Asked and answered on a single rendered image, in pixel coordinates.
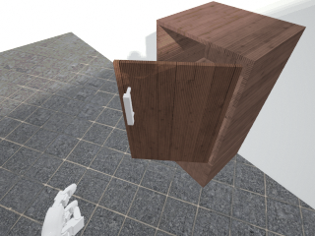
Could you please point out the handle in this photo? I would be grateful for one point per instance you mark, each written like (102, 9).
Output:
(128, 107)

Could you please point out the cupboard door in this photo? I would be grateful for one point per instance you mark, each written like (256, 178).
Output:
(178, 107)

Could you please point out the left robot hand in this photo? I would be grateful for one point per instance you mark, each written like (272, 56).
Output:
(57, 221)

